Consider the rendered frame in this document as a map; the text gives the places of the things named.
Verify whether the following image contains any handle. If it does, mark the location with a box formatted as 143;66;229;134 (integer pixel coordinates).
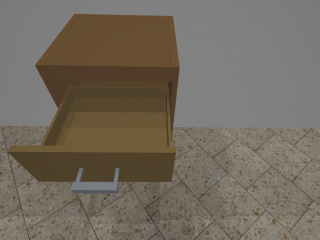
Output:
71;168;120;194

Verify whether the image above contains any drawer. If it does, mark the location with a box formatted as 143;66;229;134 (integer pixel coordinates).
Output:
7;86;176;182

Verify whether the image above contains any cabinet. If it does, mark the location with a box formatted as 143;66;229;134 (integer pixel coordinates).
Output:
35;14;180;139

